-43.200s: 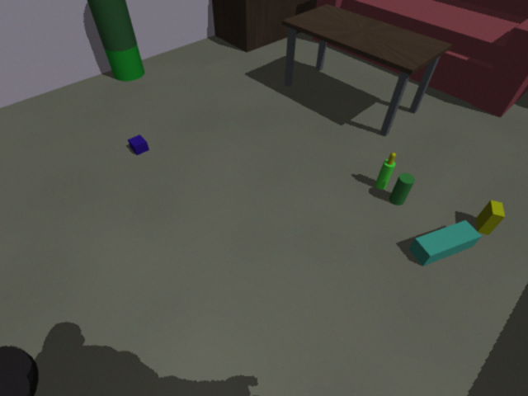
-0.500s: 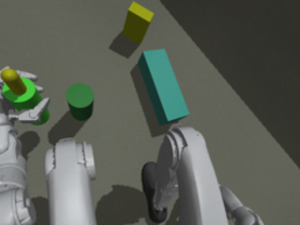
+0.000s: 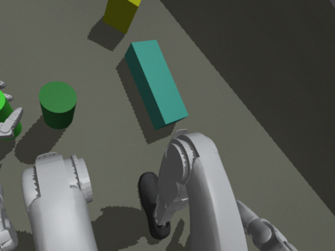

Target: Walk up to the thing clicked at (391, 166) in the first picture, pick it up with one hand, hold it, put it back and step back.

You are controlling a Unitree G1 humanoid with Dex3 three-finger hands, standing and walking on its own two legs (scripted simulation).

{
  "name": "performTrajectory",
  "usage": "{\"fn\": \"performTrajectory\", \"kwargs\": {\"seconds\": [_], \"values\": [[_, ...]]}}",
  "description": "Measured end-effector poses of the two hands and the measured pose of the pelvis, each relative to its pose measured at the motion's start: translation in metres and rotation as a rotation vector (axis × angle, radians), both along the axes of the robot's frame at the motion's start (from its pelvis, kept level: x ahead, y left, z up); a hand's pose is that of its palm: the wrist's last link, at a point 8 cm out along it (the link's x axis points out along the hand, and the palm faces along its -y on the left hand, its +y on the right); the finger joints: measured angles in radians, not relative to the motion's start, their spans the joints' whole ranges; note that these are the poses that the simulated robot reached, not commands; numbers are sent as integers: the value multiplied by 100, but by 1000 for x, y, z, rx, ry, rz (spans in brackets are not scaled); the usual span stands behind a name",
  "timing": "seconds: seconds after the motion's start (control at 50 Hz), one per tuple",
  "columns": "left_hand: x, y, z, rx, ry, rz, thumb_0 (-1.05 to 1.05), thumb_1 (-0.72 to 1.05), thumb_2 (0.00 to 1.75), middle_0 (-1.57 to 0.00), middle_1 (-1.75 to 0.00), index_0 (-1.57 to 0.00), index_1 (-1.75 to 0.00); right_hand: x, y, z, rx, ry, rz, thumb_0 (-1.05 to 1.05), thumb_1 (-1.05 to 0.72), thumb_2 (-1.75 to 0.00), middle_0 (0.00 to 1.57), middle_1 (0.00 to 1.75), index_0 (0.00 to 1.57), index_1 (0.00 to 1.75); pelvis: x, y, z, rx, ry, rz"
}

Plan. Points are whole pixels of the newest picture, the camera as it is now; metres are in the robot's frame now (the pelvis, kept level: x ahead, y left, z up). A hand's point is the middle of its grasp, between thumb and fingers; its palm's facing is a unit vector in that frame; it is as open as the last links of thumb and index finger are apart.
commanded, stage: lower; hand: left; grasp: from the side
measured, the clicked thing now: out of the picture +0.43 +0.26 -0.13
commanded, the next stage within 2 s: loosen in 0.88 s
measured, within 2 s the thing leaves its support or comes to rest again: rests again in 0.96 s
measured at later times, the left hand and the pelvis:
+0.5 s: hand (1, 113) +0.43 +0.25 -0.15, palm faces +0.24 -0.97 +0.01, open 8.2 cm; pelvis -0.01 +0.00 +0.00, yaw -2 degrees
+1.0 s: hand (3, 119) +0.42 +0.25 -0.17, palm faces +0.24 -0.97 -0.01, open 8.2 cm; pelvis -0.01 +0.01 -0.01, yaw -3 degrees
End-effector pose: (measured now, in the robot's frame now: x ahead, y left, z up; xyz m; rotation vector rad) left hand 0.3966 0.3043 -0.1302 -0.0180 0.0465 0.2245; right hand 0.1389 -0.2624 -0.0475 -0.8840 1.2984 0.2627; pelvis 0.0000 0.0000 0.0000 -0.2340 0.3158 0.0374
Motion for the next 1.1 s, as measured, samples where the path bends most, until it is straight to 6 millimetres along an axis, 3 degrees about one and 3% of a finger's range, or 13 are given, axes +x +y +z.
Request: {"fn": "performTrajectory", "kwargs": {"seconds": [0.54,1.1], "values": [[1,-2,-24,12,-13,21,-1,-14,109,-87,-100,-82,-103,-4,10,11,-57,25,92,0,-91,-90,21,30,20,30,-5,5,-5,-43,-59,-24],[-11,-4,-37,17,-16,20,-1,-14,107,-87,-99,-82,-102,8,18,16,-71,22,152,0,-91,-90,21,30,20,30,-7,7,-6,-62,-84,-34]]}}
